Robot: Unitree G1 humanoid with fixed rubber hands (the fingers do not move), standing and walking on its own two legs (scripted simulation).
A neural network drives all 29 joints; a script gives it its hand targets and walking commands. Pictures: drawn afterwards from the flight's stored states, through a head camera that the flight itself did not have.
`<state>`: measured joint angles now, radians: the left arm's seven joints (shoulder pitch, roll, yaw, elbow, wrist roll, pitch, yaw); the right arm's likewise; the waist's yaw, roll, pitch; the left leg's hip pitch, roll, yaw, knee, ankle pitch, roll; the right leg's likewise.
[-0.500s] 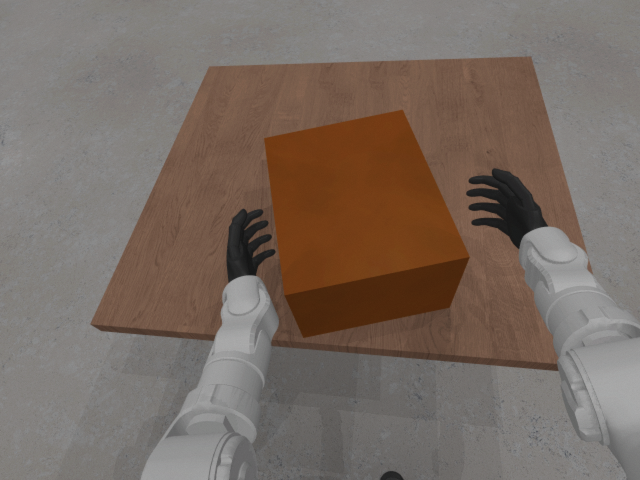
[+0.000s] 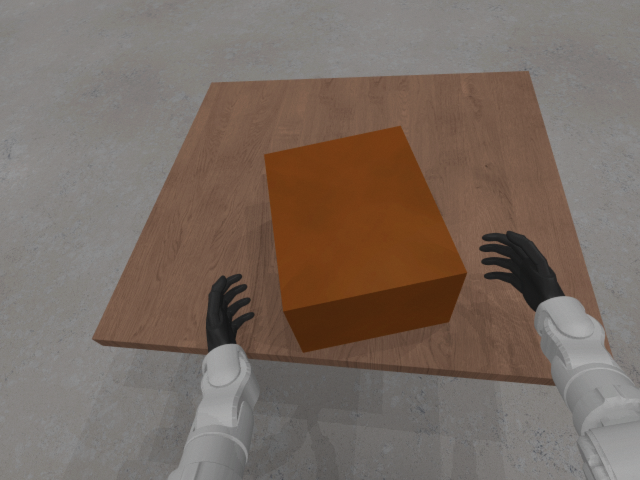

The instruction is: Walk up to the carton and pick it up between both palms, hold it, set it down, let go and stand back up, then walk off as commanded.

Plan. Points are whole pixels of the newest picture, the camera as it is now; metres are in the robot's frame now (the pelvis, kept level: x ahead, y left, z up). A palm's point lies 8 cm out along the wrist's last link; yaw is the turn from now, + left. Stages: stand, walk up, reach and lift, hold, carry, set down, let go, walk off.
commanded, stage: set down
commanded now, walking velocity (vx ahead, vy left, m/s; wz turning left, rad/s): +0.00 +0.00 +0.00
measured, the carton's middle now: (353, 235) +0.50 +0.02 -0.06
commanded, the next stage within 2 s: none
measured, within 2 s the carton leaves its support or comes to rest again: neither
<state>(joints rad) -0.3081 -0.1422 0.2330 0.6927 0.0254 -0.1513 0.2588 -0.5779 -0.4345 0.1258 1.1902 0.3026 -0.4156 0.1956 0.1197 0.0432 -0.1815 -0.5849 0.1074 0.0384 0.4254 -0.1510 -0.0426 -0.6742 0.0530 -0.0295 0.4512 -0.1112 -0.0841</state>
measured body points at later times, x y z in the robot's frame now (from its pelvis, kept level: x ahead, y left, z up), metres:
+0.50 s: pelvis -0.02 +0.01 +0.00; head +0.02 +0.00 +0.45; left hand +0.28 +0.18 +0.00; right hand +0.33 -0.24 -0.01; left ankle +0.00 +0.19 -0.73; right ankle +0.04 -0.06 -0.73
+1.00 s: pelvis +0.04 +0.01 +0.01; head +0.08 +0.00 +0.45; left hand +0.24 +0.21 -0.01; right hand +0.29 -0.26 -0.05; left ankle +0.00 +0.19 -0.73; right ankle +0.05 -0.06 -0.73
